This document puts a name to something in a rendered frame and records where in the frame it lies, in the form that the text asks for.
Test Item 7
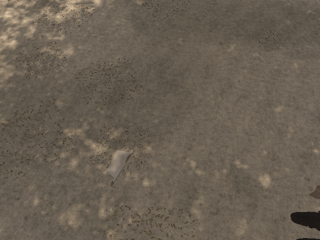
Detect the robot right hand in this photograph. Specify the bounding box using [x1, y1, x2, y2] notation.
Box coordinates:
[290, 211, 320, 240]

